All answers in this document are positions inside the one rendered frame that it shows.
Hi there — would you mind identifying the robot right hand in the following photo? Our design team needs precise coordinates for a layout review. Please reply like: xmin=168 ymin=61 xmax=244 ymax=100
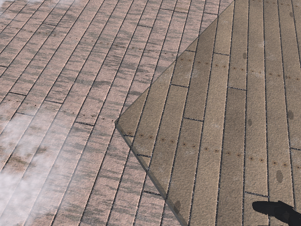
xmin=252 ymin=201 xmax=301 ymax=226

